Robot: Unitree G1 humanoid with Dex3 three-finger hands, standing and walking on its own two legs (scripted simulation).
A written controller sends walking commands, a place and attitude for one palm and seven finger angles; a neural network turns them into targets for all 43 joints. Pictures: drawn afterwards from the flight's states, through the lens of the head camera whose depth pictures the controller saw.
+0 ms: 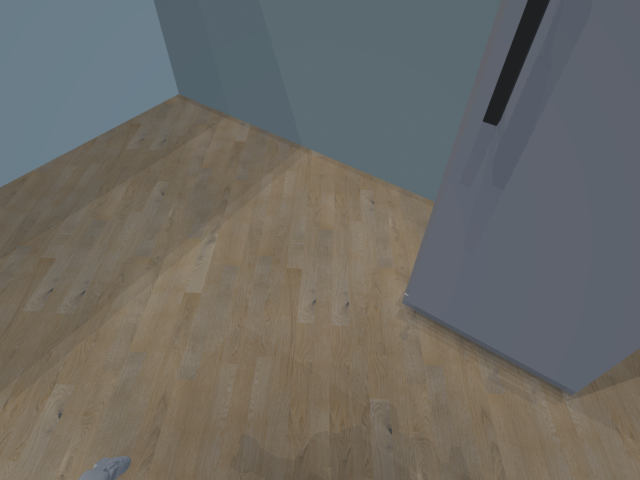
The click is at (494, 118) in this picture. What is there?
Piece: fridge door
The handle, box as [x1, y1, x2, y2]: [483, 0, 549, 125]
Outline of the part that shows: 549,0 527,1 483,121 495,125 499,121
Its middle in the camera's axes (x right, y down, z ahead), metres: +0.34 -0.36 +0.61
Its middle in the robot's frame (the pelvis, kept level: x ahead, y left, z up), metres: +0.75 -0.30 +0.26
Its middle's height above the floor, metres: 1.03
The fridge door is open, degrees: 0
